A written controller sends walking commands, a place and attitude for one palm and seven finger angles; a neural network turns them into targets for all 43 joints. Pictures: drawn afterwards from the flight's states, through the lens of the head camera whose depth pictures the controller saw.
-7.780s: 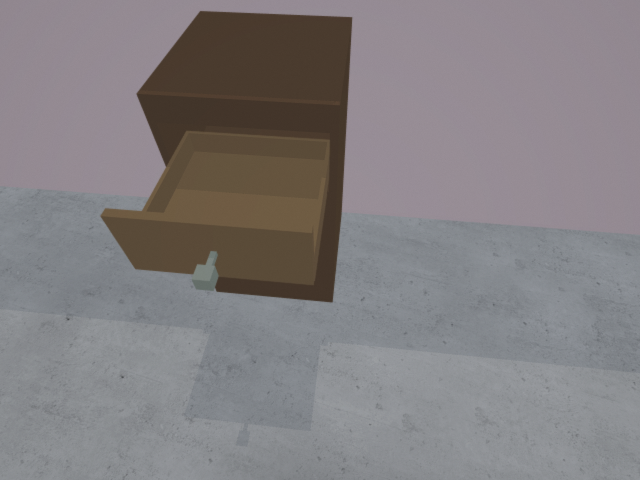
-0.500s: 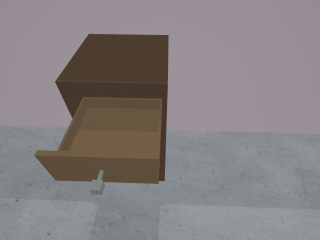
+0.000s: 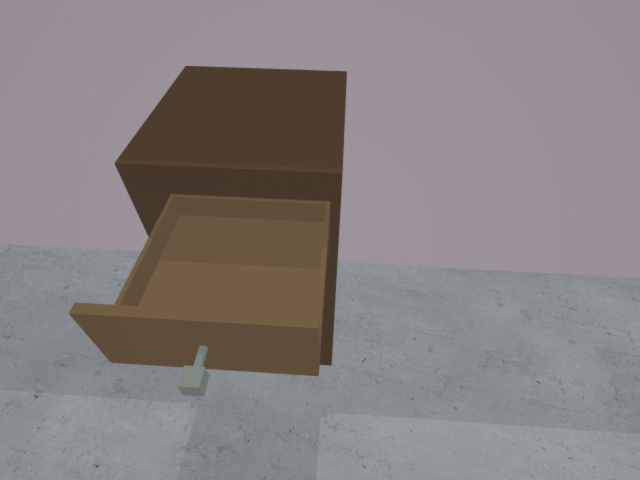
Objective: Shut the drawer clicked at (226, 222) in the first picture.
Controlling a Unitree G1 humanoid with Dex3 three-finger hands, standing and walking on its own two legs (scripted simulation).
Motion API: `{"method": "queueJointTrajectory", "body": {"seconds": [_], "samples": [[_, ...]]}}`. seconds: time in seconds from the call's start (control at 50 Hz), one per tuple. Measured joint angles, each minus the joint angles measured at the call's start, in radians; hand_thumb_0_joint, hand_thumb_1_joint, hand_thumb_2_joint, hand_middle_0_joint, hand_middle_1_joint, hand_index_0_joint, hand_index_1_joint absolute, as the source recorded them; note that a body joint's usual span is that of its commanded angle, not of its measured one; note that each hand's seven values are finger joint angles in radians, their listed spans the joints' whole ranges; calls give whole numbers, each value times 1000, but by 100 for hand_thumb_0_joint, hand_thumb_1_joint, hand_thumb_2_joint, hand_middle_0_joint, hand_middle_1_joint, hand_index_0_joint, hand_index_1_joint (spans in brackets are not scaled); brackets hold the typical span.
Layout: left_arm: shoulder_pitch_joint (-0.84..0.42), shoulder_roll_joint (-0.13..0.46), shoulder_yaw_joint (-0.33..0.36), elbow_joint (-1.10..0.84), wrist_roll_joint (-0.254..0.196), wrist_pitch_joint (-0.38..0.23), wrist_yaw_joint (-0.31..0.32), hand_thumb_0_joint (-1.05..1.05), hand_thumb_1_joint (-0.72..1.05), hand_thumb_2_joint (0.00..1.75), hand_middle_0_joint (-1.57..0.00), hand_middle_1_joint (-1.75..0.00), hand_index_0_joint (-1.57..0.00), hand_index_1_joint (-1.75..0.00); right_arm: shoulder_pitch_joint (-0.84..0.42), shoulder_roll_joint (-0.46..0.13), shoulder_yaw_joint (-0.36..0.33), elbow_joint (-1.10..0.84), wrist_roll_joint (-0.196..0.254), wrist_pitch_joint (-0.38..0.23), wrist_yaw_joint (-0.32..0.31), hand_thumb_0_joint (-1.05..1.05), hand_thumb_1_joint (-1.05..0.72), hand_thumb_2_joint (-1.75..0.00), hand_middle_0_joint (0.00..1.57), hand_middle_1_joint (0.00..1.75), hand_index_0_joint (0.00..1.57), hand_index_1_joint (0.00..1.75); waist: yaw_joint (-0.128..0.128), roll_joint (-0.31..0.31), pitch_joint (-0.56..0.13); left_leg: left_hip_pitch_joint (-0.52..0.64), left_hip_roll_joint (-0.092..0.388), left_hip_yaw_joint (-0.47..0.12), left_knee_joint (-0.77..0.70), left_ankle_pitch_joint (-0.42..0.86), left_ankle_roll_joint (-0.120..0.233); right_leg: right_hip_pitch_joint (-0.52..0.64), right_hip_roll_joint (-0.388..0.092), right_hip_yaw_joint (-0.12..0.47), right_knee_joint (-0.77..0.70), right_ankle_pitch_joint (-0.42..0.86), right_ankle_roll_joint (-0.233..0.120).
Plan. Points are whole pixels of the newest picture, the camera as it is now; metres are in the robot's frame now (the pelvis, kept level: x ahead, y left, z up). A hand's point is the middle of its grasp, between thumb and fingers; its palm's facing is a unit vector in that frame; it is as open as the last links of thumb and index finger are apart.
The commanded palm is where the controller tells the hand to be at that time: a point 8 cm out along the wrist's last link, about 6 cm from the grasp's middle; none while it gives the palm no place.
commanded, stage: come to a stop and stand still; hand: left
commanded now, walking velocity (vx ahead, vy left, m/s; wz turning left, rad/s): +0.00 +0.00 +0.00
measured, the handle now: (197, 369) +0.31 +0.23 -0.13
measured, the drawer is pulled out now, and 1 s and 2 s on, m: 0.29 0.29 0.29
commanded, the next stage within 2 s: look again from close up in 0.04 s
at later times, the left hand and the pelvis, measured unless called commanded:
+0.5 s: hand out of the picture +0.00 +0.23 -0.18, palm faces +0.00 -0.98 -0.21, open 7.4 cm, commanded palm none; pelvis -0.02 +0.06 -0.01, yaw -1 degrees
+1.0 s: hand (145, 424) +0.19 +0.23 -0.01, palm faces +0.16 -0.98 -0.09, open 6.9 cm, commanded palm +0.08 +0.28 -0.07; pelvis -0.03 +0.06 -0.03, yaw +1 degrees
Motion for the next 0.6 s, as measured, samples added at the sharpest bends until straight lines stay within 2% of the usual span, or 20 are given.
{"method": "queueJointTrajectory", "body": {"seconds": [0.14, 0.16, 0.2, 0.24, 0.34, 0.38, 0.46, 0.6], "samples": [[-19, 15, 1, -11, -1, -1, -2, 0, 91, 90, -20, -30, -20, -29, 7, 3, 6, -1, -1, -2, 4, 1, -93, -90, 20, 30, 19, 30, -2, -1, 1, 5, -9, 4, -7, 2, 6, 0, -9, 3, 1, -2, 6], [-23, 13, 0, -12, 4, -8, 5, 0, 91, 90, -20, -30, -20, -29, 6, -1, 6, -4, -2, 0, 6, 1, -93, -90, 20, 30, 19, 30, -1, 5, -2, -25, -5, 7, 42, -12, 11, -9, -8, 2, 0, 1, 12], [-22, 3, -2, -36, 10, -23, 13, 0, 90, 90, -20, -30, -20, -29, -3, -17, -4, -36, -2, 13, 10, 1, -93, -90, 20, 30, 19, 30, -3, 24, 9, -102, -15, -21, 203, -76, 42, -35, -4, 6, 6, 12, 25], [-19, -2, -6, -55, 12, -28, 13, 0, 90, 90, -20, -30, -20, -29, -14, -33, -13, -70, 1, 11, 14, 2, -93, -90, 20, 30, 19, 30, -13, 43, 22, -144, -24, -23, 283, -111, 61, -59, 0, 14, 19, 17, 23], [-24, 28, -6, -79, 7, 4, 10, 0, 90, 90, -20, -30, -20, -30, 5, -34, -15, -109, 1, -11, 18, 1, -93, -90, 20, 30, 19, 30, -36, 40, 5, -99, -58, -6, 171, -108, 85, -110, -16, 13, 133, -41, 42], [-39, 46, 0, -85, 4, 21, 11, 0, 90, 90, -20, -30, -20, -30, 19, -25, -7, -104, -5, -10, 16, 1, -93, -90, 20, 30, 19, 30, -25, 16, -9, -97, -76, 4, 181, -112, 96, -112, -36, 21, 150, -41, 54], [-58, 60, -3, -103, 5, 31, 5, 0, 90, 90, -20, -30, -20, -29, 39, -22, 4, -98, -9, -7, 15, 1, -94, -90, 20, 30, 19, 30, -11, 10, -28, -86, -94, 18, 160, -95, 116, -107, -54, 34, 141, -43, 71], [-67, 68, -7, -118, 7, 37, -4, 0, 91, 90, -20, -30, -20, -29, 44, -18, 14, -98, -9, -12, 23, 1, -93, -90, 20, 30, 20, 30, -12, 3, -13, -77, -126, 40, 95, -55, 139, -124, -85, 54, 125, -24, 88]]}}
